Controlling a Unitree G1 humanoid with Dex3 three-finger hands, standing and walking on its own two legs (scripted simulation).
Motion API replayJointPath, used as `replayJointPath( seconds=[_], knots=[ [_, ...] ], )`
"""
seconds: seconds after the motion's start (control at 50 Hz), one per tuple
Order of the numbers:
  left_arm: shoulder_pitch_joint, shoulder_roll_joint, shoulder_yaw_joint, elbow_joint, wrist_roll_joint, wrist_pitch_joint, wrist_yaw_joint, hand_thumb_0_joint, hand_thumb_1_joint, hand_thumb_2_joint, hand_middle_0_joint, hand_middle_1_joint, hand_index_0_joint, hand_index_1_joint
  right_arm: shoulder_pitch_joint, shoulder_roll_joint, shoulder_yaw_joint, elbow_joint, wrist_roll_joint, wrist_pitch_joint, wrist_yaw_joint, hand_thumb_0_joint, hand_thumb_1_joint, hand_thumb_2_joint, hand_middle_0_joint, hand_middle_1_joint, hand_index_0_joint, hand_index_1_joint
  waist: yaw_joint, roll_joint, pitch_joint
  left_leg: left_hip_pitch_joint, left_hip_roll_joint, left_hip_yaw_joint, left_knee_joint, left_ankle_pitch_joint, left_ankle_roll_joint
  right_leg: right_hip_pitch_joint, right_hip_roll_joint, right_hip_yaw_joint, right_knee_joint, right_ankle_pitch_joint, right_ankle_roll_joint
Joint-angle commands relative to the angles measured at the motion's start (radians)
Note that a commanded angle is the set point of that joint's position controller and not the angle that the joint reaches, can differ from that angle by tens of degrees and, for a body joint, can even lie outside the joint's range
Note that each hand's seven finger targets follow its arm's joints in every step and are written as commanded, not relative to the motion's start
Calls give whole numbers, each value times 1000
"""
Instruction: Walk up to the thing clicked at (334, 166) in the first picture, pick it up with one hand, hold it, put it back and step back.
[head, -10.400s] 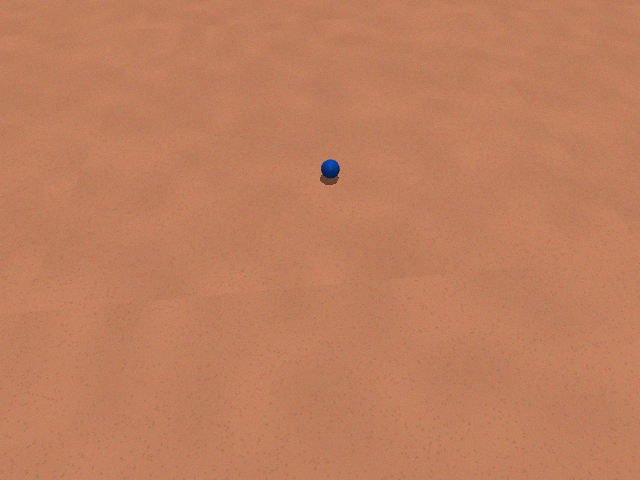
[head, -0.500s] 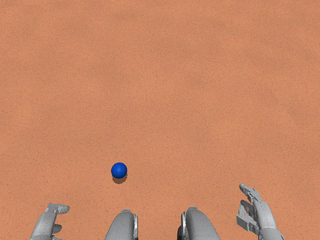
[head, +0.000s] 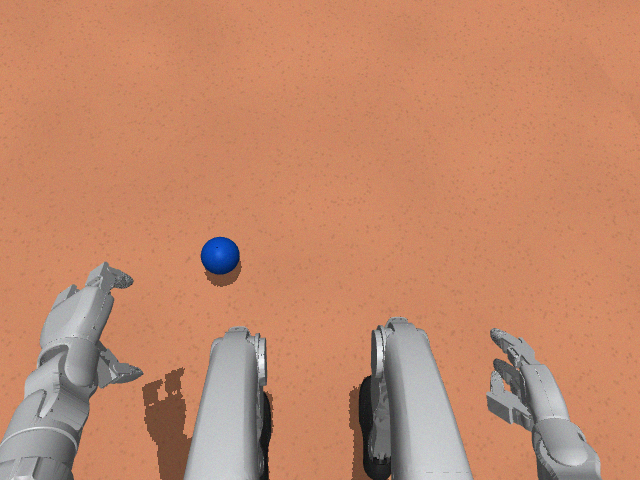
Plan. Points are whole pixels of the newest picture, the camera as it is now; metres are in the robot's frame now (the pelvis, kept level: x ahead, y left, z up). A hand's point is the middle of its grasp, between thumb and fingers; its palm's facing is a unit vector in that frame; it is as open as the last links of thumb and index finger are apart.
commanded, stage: rise first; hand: left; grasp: from above
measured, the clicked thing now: (220, 255) +0.49 +0.21 -0.47
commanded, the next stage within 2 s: none
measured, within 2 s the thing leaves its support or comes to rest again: neither
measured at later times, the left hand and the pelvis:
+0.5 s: hand (147, 285) +0.38 +0.29 -0.27, palm faces -0.48 -0.14 -0.87, open 14.1 cm; pelvis -0.04 +0.01 -0.12, yaw -3 degrees
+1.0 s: hand (164, 267) +0.42 +0.28 -0.32, palm faces -0.46 +0.00 -0.89, open 14.1 cm; pelvis -0.03 +0.01 -0.16, yaw -4 degrees
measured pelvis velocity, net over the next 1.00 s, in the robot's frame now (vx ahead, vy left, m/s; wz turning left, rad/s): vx -0.03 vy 0.01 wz -0.06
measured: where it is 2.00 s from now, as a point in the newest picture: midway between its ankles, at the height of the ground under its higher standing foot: (315, 453)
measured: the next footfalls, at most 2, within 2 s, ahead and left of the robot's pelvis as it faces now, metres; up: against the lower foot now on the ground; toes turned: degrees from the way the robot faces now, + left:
none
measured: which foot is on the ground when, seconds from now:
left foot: down 0.00-1.00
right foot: down 0.00-1.00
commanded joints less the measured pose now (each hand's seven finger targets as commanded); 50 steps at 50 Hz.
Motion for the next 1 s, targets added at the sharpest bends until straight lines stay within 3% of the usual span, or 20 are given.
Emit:
replayJointPath(
  seconds=[0.0, 0.04, 0.1, 0.24, 0.34, 0.4, 0.5, 0.64, 0.7, 0.74, 0.76, 0.78, 0.84, 0.92, 0.98],
  knots=[
    [-234, 290, 91, -13, 83, -30, 55, 0, -538, 1001, -53, -1085, -61, -1078, 122, -158, -67, -45, 1, -15, -4, 0, -877, -897, 200, 300, 200, 300, -4, 39, -593, 237, -41, 27, -125, 299, 36, 270, 37, -15, -132, 260, -38],
    [-335, 353, 108, 22, 111, -46, 60, 0, -545, 1004, -58, -1086, -66, -1078, 135, -160, -65, -32, -7, -9, -1, 0, -885, -899, 200, 300, 200, 300, -2, 32, -627, 165, -44, 41, -78, 247, 44, 270, 34, -10, -110, 215, -33],
    [-459, 396, 94, 60, 148, -77, 61, 0, -546, 1015, -63, -1080, -67, -1076, 149, -162, -69, -22, -17, 2, 1, 0, -888, -900, 200, 300, 200, 300, -21, 8, -654, 104, -45, 49, -30, 176, 53, 252, 36, -10, -98, 137, -28],
    [-593, 455, 83, 215, 252, -139, 72, 0, -555, 1030, -63, -1065, -64, -1064, 177, -159, -55, 15, -32, 36, 10, 0, -901, -904, 200, 300, 200, 300, -39, 3, -603, -50, -56, 57, 51, 68, 65, 170, 46, -19, -44, 6, -28],
    [-686, 494, 80, 295, 341, -172, 116, 0, -555, 1034, -67, -1022, -60, -1029, 193, -178, -44, 44, -41, 62, 21, 0, -902, -904, 200, 300, 200, 300, -60, 101, -535, -30, -52, 19, 56, 31, 54, -5, 47, -65, 37, 5, -41],
    [-740, 486, 68, 315, 389, -182, 154, 0, -555, 1036, -67, -1008, -58, -1018, 204, -183, -40, 52, -49, 83, 35, 0, -901, -905, 200, 300, 200, 300, -68, 142, -538, -3, -50, -2, 63, 39, 48, -70, 45, -84, 82, 27, -46],
    [-809, 477, 42, 370, 462, -177, 213, 0, -554, 1035, -69, -988, -57, -1000, 237, -195, -33, 77, -64, 109, 51, 0, -899, -905, 200, 300, 200, 300, -97, 215, -565, 54, -49, -16, 94, 152, 36, -127, 40, -102, 147, 125, -49],
    [-892, 459, 14, 438, 523, -160, 255, 0, -550, 1027, -65, -994, -57, -1001, 265, -202, -33, 101, -91, 125, 69, 0, -900, -905, 200, 300, 200, 300, -137, 247, -576, 69, -46, -18, 138, 198, 34, -167, 34, -104, 181, 163, -44],
    [-908, 488, 26, 474, 539, -154, 268, 0, -544, 1015, -64, -1003, -63, -1004, 263, -210, -32, 107, -99, 127, 75, 0, -902, -905, 200, 300, 200, 300, -135, 235, -573, 47, -46, -20, 149, 174, 38, -179, 31, -104, 189, 147, -44],
    [-952, 488, 20, 464, 548, -159, 272, 0, -547, 1019, -62, -1006, -60, -1008, 265, -205, -26, 104, -103, 129, 78, 0, -902, -905, 200, 300, 200, 300, -149, 233, -579, 20, -50, -14, 164, 161, 45, -172, 36, -106, 192, 140, -41],
    [-939, 517, 34, 494, 560, -158, 277, 0, -540, 1012, -62, -1009, -64, -1007, 263, -209, -22, 107, -105, 131, 79, 0, -902, -904, 200, 300, 200, 300, -141, 228, -572, 16, -50, -18, 163, 155, 43, -182, 34, -106, 199, 134, -43],
    [-924, 507, 29, 514, 570, -157, 280, 0, -540, 1011, -60, -1015, -64, -1011, 258, -203, -18, 107, -109, 132, 81, 0, -903, -904, 200, 300, 200, 300, -144, 229, -557, 6, -52, -9, 173, 152, 45, -181, 35, -105, 196, 130, -42],
    [-974, 506, 27, 520, 580, -166, 288, 0, -542, 1011, -59, -1021, -62, -1017, 260, -208, -13, 109, -115, 132, 85, 0, -903, -905, 200, 300, 200, 300, -160, 216, -562, -24, -52, -13, 191, 147, 50, -194, 36, -109, 210, 134, -39],
    [-966, 531, 38, 557, 597, -178, 296, 0, -540, 1006, -60, -1039, -68, -1031, 262, -207, -7, 111, -124, 132, 90, 0, -906, -906, 200, 300, 200, 300, -159, 196, -553, -54, -58, -2, 210, 125, 57, -189, 38, -107, 213, 116, -38],
    [-982, 514, 30, 573, 597, -183, 302, 0, -536, 1001, -57, -1050, -70, -1037, 274, -209, 3, 115, -132, 131, 96, 0, -906, -906, 200, 300, 200, 300, -175, 224, -545, -44, -57, -8, 215, 151, 53, -207, 34, -110, 230, 136, -35]
  ],
)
